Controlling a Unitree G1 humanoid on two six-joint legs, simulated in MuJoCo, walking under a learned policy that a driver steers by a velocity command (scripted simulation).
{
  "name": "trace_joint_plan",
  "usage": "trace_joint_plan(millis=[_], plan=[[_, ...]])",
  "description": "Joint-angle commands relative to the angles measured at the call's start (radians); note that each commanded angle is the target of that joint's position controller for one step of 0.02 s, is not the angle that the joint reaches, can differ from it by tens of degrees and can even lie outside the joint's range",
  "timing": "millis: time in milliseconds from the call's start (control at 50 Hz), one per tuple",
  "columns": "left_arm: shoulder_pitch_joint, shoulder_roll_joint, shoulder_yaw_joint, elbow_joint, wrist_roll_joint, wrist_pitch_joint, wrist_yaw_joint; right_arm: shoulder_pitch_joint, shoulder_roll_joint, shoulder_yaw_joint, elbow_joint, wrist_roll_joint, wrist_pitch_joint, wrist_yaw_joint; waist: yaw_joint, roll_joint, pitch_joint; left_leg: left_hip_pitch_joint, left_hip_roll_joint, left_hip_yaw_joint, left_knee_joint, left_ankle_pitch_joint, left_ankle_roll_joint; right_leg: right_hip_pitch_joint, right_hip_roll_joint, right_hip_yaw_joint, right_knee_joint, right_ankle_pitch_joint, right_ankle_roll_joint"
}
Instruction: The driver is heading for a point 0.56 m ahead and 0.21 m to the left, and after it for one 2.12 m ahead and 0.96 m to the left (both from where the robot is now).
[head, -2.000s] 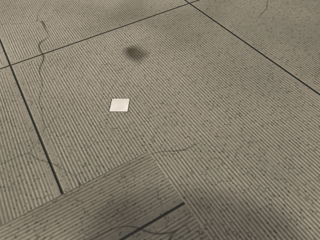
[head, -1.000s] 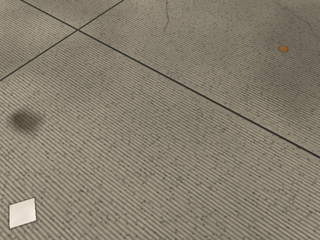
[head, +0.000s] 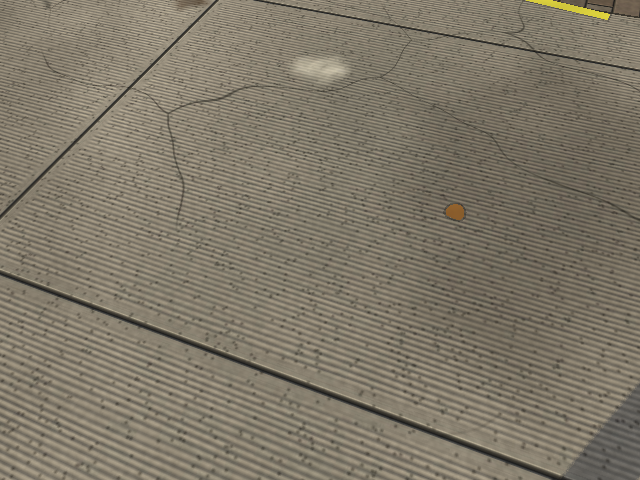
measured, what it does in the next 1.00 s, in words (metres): walks ahead, turning left: left foot, then right foot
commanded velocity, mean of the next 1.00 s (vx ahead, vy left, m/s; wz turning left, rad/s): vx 0.25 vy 0.00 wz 0.52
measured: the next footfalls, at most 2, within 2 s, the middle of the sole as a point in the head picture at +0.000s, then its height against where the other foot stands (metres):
left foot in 0.36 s outside the picture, level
right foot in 0.84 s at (347, 475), level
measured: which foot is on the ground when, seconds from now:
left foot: up 0.00-0.34, down 0.36-0.84, up 0.86-1.00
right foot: down 0.00-0.34, up 0.36-0.82, down 0.84-1.00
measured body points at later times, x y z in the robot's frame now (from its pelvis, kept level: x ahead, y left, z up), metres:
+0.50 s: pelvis +0.25 +0.08 -0.01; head +0.30 +0.10 +0.43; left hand +0.29 +0.38 -0.13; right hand +0.47 -0.15 -0.11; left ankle +0.30 +0.16 -0.74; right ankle +0.21 -0.10 -0.64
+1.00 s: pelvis +0.37 +0.07 +0.00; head +0.41 +0.07 +0.44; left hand +0.35 +0.38 -0.09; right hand +0.66 -0.09 -0.11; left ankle +0.26 +0.15 -0.66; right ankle +0.47 -0.01 -0.74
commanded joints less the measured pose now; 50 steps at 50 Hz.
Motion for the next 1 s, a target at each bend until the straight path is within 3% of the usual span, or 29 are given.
trace_joint_plan(millis=[20, 80, 140, 200, 260, 300, 320, 340, 360, 380, 400, 420, 440, 460, 480, 520, 580, 660, 720, 760, 800, 820, 840, 860, 880, 900, 920, 960, 1000], plan=[[-0.019, 0.119, 0.037, -0.035, 0.007, -0.036, 0.006, 0.029, -0.04, -0.016, -0.052, -0.002, 0.016, -0.006, -0.02, -0.117, -0.01, -0.128, 0.048, -0.073, -0.031, 0.106, -0.019, 0.082, -0.289, 0.192, -0.242, 0.201, -0.168], [-0.005, 0.132, 0.043, -0.006, 0.009, -0.036, 0.018, -0.037, -0.03, -0.016, -0.074, -0.007, 0.016, 0.001, -0.006, -0.101, 0.013, -0.167, 0.036, -0.081, -0.181, 0.265, -0.023, 0.112, -0.273, 0.087, -0.257, 0.24, -0.145], [0.011, 0.153, 0.047, 0.015, 0.003, -0.031, 0.028, -0.134, -0.012, -0.008, -0.105, -0.011, 0.01, 0.019, 0.031, -0.09, 0.042, -0.134, 0.024, -0.021, -0.346, 0.39, -0.013, 0.125, -0.261, 0.0, -0.269, 0.244, -0.118], [0.065, 0.172, 0.055, 0.05, -0.008, -0.016, 0.034, -0.228, -0.002, 0.0, -0.153, -0.011, 0.009, 0.035, 0.068, -0.076, 0.073, -0.161, 0.017, 0.017, -0.442, 0.38, 0.011, 0.216, -0.291, -0.04, -0.248, 0.262, -0.107], [0.086, 0.189, 0.063, 0.074, -0.021, 0.009, 0.038, -0.275, -0.013, -0.004, -0.199, -0.009, 0.01, 0.053, 0.07, -0.09, 0.078, -0.179, -0.003, 0.062, -0.49, 0.26, 0.047, 0.326, -0.322, -0.068, -0.172, 0.389, -0.086], [0.057, 0.216, 0.07, 0.067, -0.022, 0.027, 0.049, -0.231, -0.041, -0.02, -0.211, -0.012, 0.013, 0.06, 0.026, -0.128, 0.032, -0.072, -0.066, 0.128, -0.499, 0.158, 0.082, 0.351, -0.316, -0.101, -0.031, 0.754, -0.057], [0.043, 0.225, 0.071, 0.06, -0.022, 0.04, 0.057, -0.133, -0.072, -0.039, -0.194, -0.016, 0.014, 0.059, -0.027, -0.141, -0.03, 0.052, -0.116, 0.158, -0.507, 0.138, 0.101, 0.339, -0.298, -0.114, 0.119, 0.925, -0.037], [0.026, 0.219, 0.066, 0.05, -0.027, 0.046, 0.065, 0.022, -0.125, -0.069, -0.157, -0.018, 0.011, 0.049, -0.11, -0.12, -0.112, 0.276, -0.155, 0.153, -0.59, 0.249, 0.132, 0.253, -0.252, -0.137, 0.334, 0.907, 0.004], [0.052, 0.185, 0.051, 0.025, -0.006, 0.034, 0.067, 0.131, -0.217, -0.098, -0.141, -0.022, 0.019, 0.024, -0.143, 0.01, -0.213, 0.583, -0.017, -0.06, -0.59, 0.552, 0.194, -0.001, -0.188, -0.134, 0.646, 0.505, 0.068], [0.176, 0.054, 0.006, -0.016, 0.024, 0.007, 0.046, 0.076, -0.306, -0.101, -0.171, -0.04, 0.016, 0.018, -0.01, 0.234, -0.362, 0.915, 0.277, -0.596, -0.612, 0.785, 0.423, -0.408, 0.026, -0.01, 1.013, -0.498, 0.136], [0.097, 0.158, 0.023, 0.003, -0.003, -0.016, 0.033, 0.112, -0.233, -0.088, -0.196, -0.033, 0.017, 0.02, -0.107, 0.058, -0.493, 0.925, 0.281, -0.618, -0.659, 0.813, 0.429, -0.423, -0.005, 0.187, 1.087, -0.507, 0.12], [0.007, 0.173, 0.028, -0.031, -0.034, -0.022, 0.031, 0.058, -0.188, -0.075, -0.199, -0.027, 0.014, 0.021, -0.1, 0.03, -0.353, 0.819, 0.24, -0.453, -0.666, 0.847, 0.386, -0.479, -0.048, 0.184, 1.049, -0.428, 0.102], [-0.023, 0.159, 0.025, -0.032, -0.023, -0.021, 0.042, 0.006, -0.152, -0.068, -0.199, -0.009, 0.016, 0.017, -0.065, -0.046, -0.225, 0.666, 0.178, -0.35, -0.687, 0.796, 0.333, -0.49, -0.086, 0.161, 0.964, -0.351, 0.1], [-0.035, 0.166, 0.031, -0.029, -0.004, -0.012, 0.054, -0.044, -0.127, -0.062, -0.209, -0.005, 0.022, 0.01, -0.035, -0.053, -0.155, 0.532, 0.146, -0.302, -0.718, 0.759, 0.305, -0.457, -0.107, 0.154, 0.9, -0.298, 0.108], [-0.019, 0.174, 0.037, -0.032, -0.002, 0.005, 0.058, -0.074, -0.117, -0.057, -0.224, -0.019, 0.027, 0.005, 0.001, -0.033, -0.134, 0.419, 0.121, -0.273, -0.752, 0.756, 0.298, -0.382, -0.117, 0.16, 0.871, -0.267, 0.111], [0.017, 0.145, 0.033, -0.03, 0.003, 0.03, 0.062, -0.096, -0.133, -0.063, -0.23, -0.034, 0.03, 0.001, 0.034, -0.005, -0.132, 0.313, 0.099, -0.24, -0.775, 0.81, 0.301, -0.321, -0.102, 0.146, 0.802, -0.233, 0.13], [-0.009, 0.123, 0.025, -0.039, 0.01, 0.043, 0.071, -0.089, -0.155, -0.07, -0.221, -0.026, 0.039, -0.016, 0.033, 0.013, -0.155, 0.286, 0.069, -0.211, -0.76, 0.822, 0.279, -0.32, -0.074, 0.144, 0.658, -0.151, 0.156], [-0.106, 0.119, 0.02, -0.064, 0.002, 0.053, 0.064, -0.086, -0.157, -0.071, -0.222, -0.012, 0.073, -0.041, 0.002, 0.049, -0.168, 0.29, 0.036, -0.249, -0.739, 0.584, 0.222, -0.299, -0.045, 0.164, 0.488, -0.024, 0.166], [-0.166, 0.125, 0.021, -0.084, -0.004, 0.051, 0.054, -0.079, -0.157, -0.07, -0.226, -0.015, 0.09, -0.047, -0.019, 0.077, -0.143, 0.308, 0.038, -0.326, -0.72, 0.44, 0.21, -0.282, -0.022, 0.185, 0.378, -0.041, 0.159], [-0.174, 0.134, 0.026, -0.09, -0.006, 0.041, 0.047, -0.079, -0.153, -0.069, -0.231, -0.015, 0.095, -0.046, -0.021, 0.096, -0.134, 0.338, 0.042, -0.38, -0.683, 0.446, 0.204, -0.253, -0.004, 0.193, 0.303, -0.08, 0.147], [-0.142, 0.142, 0.034, -0.085, -0.009, 0.028, 0.041, -0.102, -0.143, -0.065, -0.243, -0.007, 0.099, -0.046, 0.004, 0.114, -0.128, 0.362, 0.024, -0.428, -0.638, 0.445, 0.178, -0.176, 0.002, 0.19, 0.153, -0.046, 0.123], [-0.106, 0.146, 0.039, -0.073, -0.009, 0.021, 0.039, -0.123, -0.132, -0.061, -0.252, -0.002, 0.1, -0.048, 0.031, 0.114, -0.122, 0.341, -0.008, -0.424, -0.603, 0.401, 0.147, -0.088, -0.012, 0.178, 0.018, 0.08, 0.102], [-0.082, 0.192, 0.051, -0.074, 0.004, 0.019, 0.044, -0.092, -0.092, -0.049, -0.26, -0.011, 0.099, -0.047, 0.016, 0.047, -0.154, 0.265, -0.055, -0.384, -0.511, 0.219, 0.101, 0.054, -0.147, 0.264, -0.008, 0.221, 0.052], [-0.127, 0.272, 0.066, -0.09, 0.025, 0.032, 0.052, 0.009, -0.049, -0.039, -0.263, -0.019, 0.095, -0.045, -0.068, -0.231, -0.154, 0.075, -0.208, -0.209, -0.323, -0.226, 0.032, 0.188, -0.361, 0.483, 0.013, 0.557, -0.089], [-0.06, 0.232, 0.064, -0.074, 0.037, 0.039, 0.049, 0.001, -0.123, -0.056, -0.266, -0.024, 0.087, -0.043, -0.019, -0.322, -0.172, -0.049, -0.219, -0.128, -0.097, -0.413, -0.022, 0.206, -0.478, 0.652, -0.011, 0.634, -0.231], [-0.071, 0.187, 0.051, -0.086, 0.026, 0.041, 0.048, 0.009, -0.184, -0.078, -0.248, -0.02, 0.088, -0.041, -0.016, -0.227, -0.159, -0.069, -0.169, -0.132, 0.048, -0.354, -0.05, 0.187, -0.454, 0.574, 0.003, 0.592, -0.231], [-0.102, 0.152, 0.043, -0.091, 0.017, 0.045, 0.05, -0.003, -0.186, -0.085, -0.229, -0.012, 0.101, -0.043, -0.02, -0.169, -0.134, -0.078, -0.148, -0.114, 0.101, -0.284, -0.07, 0.162, -0.38, 0.456, 0.017, 0.527, -0.183], [-0.149, 0.136, 0.036, -0.098, 0.002, 0.058, 0.056, -0.017, -0.144, -0.079, -0.229, -0.006, 0.127, -0.046, -0.024, -0.162, -0.092, -0.079, -0.122, -0.083, 0.125, -0.192, -0.099, 0.11, -0.307, 0.328, 0.003, 0.43, -0.138], [-0.148, 0.148, 0.04, -0.092, 0.01, 0.071, 0.063, -0.047, -0.094, -0.065, -0.25, 0.001, 0.132, -0.04, -0.012, -0.202, -0.075, -0.052, -0.115, -0.019, 0.044, -0.137, -0.11, 0.088, -0.262, 0.237, -0.029, 0.393, -0.136]])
